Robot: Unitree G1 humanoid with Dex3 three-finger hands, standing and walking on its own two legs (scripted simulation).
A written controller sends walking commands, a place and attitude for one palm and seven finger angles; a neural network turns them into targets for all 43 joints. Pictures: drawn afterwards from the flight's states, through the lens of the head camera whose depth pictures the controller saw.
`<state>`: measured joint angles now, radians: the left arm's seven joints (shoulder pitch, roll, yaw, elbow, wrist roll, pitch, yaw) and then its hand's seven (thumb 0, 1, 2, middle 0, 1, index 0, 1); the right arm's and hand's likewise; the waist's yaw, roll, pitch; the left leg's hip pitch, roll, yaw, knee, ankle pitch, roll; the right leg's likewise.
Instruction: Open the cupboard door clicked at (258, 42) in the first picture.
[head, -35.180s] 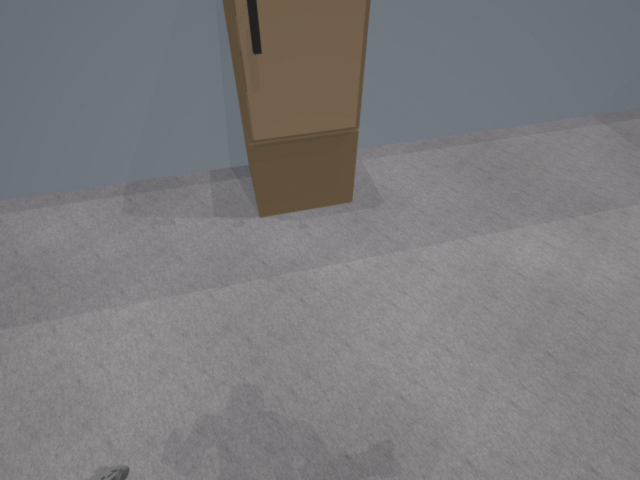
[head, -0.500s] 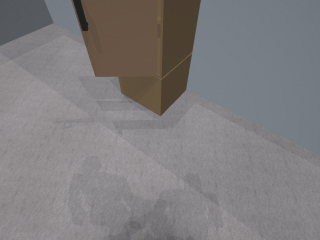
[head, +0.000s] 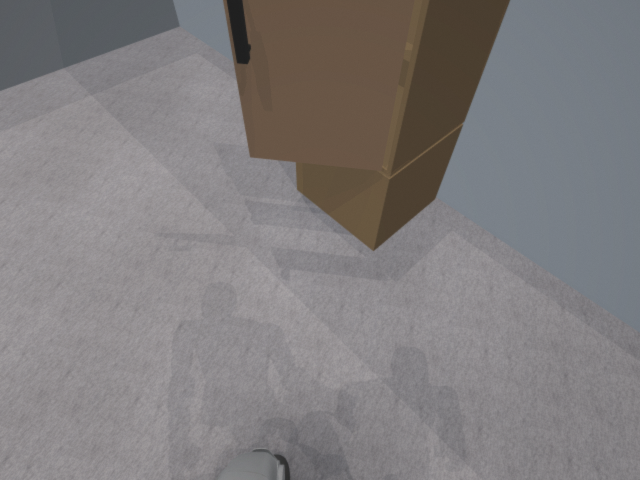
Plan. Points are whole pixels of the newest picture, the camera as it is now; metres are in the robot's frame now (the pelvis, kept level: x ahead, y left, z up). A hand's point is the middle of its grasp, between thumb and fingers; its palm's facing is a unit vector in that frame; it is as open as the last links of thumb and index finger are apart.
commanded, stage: take the last steps up to it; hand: left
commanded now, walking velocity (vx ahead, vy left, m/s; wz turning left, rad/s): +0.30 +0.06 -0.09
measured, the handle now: (241, 23) +0.94 +0.27 +0.07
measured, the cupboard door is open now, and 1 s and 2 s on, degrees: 39 39 39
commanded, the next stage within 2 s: come to a stop and stand still in 0.74 s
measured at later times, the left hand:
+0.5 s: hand (230, 339) +0.32 +0.18 -0.14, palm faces -0.10 -0.97 -0.22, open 7.3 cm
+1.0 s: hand (207, 353) +0.31 +0.23 -0.18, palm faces -0.01 -0.99 -0.14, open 7.3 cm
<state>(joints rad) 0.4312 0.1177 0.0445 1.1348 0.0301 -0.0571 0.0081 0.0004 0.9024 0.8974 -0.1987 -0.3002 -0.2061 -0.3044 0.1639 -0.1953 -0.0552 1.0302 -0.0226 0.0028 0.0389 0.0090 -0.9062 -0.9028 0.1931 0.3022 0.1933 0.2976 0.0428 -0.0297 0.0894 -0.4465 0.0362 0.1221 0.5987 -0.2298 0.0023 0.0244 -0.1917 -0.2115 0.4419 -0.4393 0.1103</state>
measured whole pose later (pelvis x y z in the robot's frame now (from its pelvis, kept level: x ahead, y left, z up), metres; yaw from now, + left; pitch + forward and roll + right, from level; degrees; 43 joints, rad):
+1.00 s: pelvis +0.34 +0.06 +0.00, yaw -5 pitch -1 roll +0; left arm 0.32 0.15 0.03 1.16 0.01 0.02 0.03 0.00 0.91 0.90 -0.19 -0.30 -0.20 -0.30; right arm 0.13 -0.15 -0.02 1.05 -0.03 -0.03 -0.04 0.00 -0.91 -0.90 0.19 0.30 0.20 0.30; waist 0.04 -0.05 0.07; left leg -0.33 0.01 0.14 0.56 -0.23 0.07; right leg -0.25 -0.07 -0.05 0.86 -0.56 0.03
